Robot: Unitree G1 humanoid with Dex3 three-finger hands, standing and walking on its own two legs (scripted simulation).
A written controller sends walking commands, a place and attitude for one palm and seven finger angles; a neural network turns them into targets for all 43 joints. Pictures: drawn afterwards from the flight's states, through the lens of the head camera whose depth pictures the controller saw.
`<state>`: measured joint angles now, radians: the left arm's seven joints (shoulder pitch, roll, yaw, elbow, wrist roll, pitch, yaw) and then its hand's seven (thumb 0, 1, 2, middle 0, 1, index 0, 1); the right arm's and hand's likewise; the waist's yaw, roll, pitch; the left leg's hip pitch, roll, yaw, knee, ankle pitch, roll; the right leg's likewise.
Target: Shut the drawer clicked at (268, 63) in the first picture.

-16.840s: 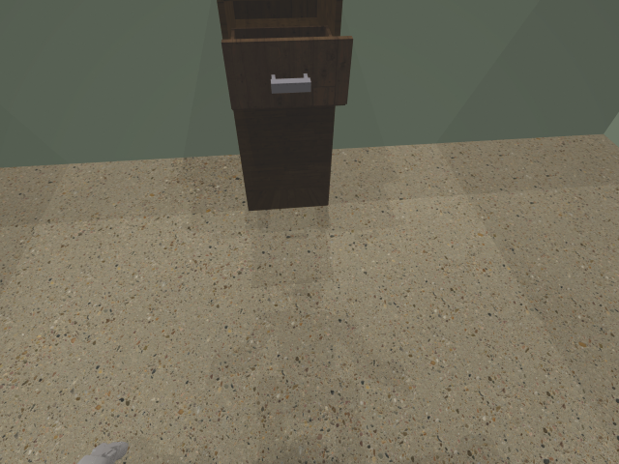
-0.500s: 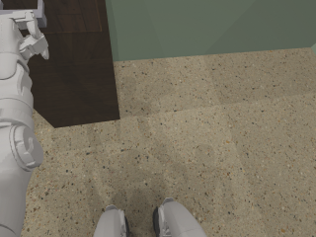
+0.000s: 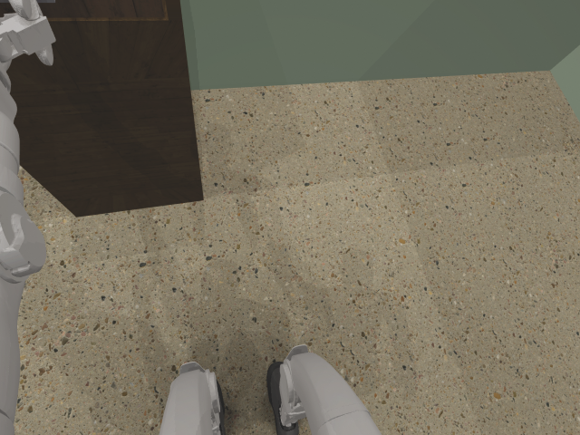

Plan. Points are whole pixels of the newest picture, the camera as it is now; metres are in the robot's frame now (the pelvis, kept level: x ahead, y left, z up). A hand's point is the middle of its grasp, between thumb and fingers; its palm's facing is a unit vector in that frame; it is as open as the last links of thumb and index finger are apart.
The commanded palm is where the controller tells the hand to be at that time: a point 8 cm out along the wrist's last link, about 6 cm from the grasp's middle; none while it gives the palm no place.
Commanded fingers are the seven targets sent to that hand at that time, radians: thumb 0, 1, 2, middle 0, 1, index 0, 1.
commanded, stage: pull the fist back off the drawer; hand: left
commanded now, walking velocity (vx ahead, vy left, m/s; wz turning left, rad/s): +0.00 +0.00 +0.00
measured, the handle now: out of the picture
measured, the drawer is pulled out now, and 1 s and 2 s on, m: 0.00 0.00 0.00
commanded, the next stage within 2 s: draw the hand back to the body in 0.64 s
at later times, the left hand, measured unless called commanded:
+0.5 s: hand (45, 26) +0.59 +0.18 +0.10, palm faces +0.05 -1.00 -0.02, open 3.4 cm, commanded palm +0.57 +0.21 +0.10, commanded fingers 0.00 0.90 0.90 -1.40 -1.60 -1.40 -1.60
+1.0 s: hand (28, 61) +0.52 +0.19 +0.12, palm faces +0.05 -1.00 -0.04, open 3.2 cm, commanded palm +0.48 +0.23 +0.14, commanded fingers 0.00 0.90 0.90 -1.40 -1.60 -1.40 -1.60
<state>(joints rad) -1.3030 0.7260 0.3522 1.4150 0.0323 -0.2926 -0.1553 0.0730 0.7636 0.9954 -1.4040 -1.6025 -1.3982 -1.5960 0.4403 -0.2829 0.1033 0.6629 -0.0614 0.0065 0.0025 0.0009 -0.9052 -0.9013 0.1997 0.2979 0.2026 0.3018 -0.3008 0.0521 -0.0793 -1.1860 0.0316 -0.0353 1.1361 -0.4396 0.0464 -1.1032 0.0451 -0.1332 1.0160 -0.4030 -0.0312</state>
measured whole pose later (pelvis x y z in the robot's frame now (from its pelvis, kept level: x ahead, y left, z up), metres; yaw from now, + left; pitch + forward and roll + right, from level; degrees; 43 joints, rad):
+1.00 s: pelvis +0.07 +0.00 +0.05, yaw -2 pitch +19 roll -3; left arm -0.55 0.38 0.36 0.76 -0.14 -0.25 -0.16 0.01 0.90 0.90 -1.40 -1.60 -1.40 -1.60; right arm 0.43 -0.25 0.03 0.57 0.02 0.10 0.05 0.01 -0.91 -0.90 0.20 0.30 0.20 0.30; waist -0.12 0.06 -0.15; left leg -0.74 0.03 0.04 0.86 -0.46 0.04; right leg -0.70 0.06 -0.03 0.78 -0.41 -0.02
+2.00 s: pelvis +0.04 -0.01 +0.10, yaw +1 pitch -5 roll -1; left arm 0.55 0.34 0.28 -0.45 -0.07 -0.10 0.09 0.01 0.89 0.90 -1.41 -1.60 -1.40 -1.60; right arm 0.21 -0.24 0.03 0.62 0.00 -0.07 -0.07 0.01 -0.90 -0.90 0.20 0.30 0.20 0.30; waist 0.06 0.09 0.01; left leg -0.08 -0.01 0.01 0.41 -0.23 0.03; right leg -0.05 0.04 -0.04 0.35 -0.21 -0.03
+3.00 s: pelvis -0.04 +0.02 +0.08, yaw +2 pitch +0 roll -2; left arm 0.61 0.36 0.34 -0.57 -0.02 -0.23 0.14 0.01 0.89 0.90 -1.41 -1.60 -1.40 -1.59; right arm 0.20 -0.23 0.00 0.54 0.00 -0.02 -0.08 0.01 -0.90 -0.90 0.20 0.30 0.20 0.30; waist 0.01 0.03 0.02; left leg -0.42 -0.03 0.01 0.62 -0.26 0.06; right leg -0.36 0.01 -0.05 0.51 -0.16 0.00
